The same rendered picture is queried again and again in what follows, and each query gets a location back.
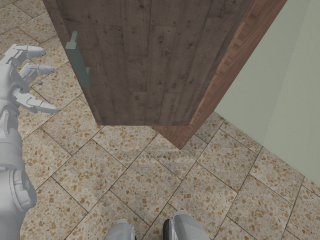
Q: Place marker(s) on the robot left upper arm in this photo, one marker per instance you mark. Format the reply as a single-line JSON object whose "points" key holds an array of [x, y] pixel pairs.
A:
{"points": [[17, 196]]}

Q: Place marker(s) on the robot left shin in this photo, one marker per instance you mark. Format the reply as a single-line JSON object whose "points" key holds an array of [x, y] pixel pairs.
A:
{"points": [[122, 221]]}

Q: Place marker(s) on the handle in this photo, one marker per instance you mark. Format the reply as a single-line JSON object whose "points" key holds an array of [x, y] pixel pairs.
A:
{"points": [[75, 57]]}

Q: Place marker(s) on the left robot thigh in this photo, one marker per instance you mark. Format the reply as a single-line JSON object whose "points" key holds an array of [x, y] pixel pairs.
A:
{"points": [[121, 231]]}

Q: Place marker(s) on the cupboard door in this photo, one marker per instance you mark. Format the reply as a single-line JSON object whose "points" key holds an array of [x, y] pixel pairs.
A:
{"points": [[151, 61]]}

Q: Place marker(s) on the robot left forearm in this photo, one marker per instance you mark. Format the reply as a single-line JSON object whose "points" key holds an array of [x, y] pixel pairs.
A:
{"points": [[10, 139]]}

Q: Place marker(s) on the left robot hand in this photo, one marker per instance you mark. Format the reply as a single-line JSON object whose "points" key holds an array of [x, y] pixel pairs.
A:
{"points": [[10, 79]]}

